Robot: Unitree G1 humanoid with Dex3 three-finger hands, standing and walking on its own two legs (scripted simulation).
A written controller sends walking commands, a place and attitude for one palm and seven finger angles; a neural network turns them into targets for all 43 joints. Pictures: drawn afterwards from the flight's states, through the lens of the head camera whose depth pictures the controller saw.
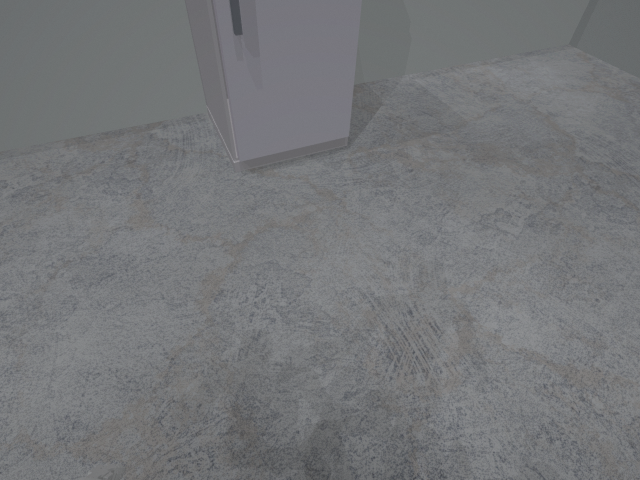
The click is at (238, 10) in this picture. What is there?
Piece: fridge door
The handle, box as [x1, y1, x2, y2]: [230, 0, 242, 35]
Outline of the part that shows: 230,0 234,33 236,35 242,34 238,0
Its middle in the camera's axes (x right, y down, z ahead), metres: -0.31 -0.93 +1.25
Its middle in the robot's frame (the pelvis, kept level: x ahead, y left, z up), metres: +1.57 +0.38 +0.17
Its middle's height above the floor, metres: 0.94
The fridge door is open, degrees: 0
